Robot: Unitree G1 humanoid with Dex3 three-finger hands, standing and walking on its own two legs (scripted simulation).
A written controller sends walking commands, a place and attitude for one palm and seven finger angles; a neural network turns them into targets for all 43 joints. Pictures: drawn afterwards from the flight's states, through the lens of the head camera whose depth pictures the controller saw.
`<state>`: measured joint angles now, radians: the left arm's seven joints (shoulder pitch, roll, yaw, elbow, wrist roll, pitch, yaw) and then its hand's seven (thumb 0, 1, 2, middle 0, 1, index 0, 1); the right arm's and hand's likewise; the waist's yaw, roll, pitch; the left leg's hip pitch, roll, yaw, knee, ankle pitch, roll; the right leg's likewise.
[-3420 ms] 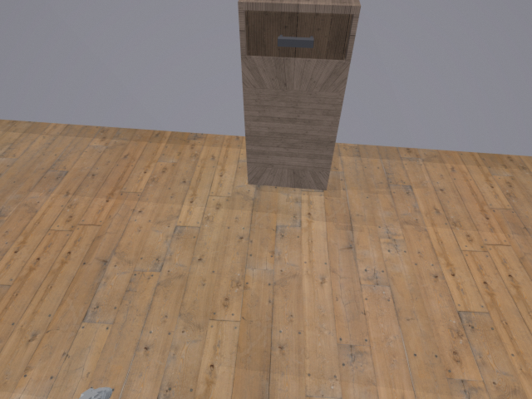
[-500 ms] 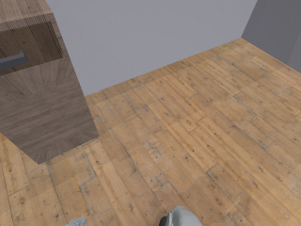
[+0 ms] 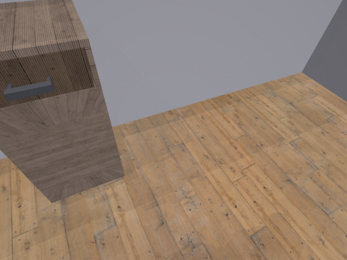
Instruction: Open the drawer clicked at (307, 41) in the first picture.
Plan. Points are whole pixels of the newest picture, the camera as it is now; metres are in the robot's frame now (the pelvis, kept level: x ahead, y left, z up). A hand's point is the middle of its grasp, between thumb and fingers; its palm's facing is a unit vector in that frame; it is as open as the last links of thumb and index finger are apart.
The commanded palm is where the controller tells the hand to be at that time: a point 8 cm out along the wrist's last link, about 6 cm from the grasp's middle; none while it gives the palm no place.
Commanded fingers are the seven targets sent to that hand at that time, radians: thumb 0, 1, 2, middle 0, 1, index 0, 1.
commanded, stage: turn to face it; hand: left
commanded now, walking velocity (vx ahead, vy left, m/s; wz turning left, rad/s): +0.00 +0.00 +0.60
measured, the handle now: (30, 86) +0.60 +0.52 +0.04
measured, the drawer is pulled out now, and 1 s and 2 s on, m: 0.00 0.00 0.00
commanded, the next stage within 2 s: take the last steps up to it in 0.72 s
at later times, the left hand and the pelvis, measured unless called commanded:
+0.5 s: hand out of the picture +0.05 +0.20 -0.14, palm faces +0.28 -0.91 -0.30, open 7.4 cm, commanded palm none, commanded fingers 0.00 0.90 0.90 -0.20 -0.30 -0.20 -0.30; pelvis +0.00 -0.04 +0.00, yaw +14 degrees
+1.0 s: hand out of the picture -0.14 +0.10 -0.16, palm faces +0.53 -0.82 -0.24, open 7.3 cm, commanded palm none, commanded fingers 0.00 0.90 0.90 -0.20 -0.30 -0.20 -0.30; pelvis -0.02 -0.06 +0.01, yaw +27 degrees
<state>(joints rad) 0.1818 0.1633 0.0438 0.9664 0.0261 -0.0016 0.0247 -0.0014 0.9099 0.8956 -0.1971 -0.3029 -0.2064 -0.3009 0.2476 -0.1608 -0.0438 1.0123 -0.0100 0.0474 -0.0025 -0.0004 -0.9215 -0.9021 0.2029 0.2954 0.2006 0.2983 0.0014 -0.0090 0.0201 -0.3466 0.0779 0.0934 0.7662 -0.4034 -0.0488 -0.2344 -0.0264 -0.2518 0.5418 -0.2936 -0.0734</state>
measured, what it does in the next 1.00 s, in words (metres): steps on the spot, turning left: left foot, then right foot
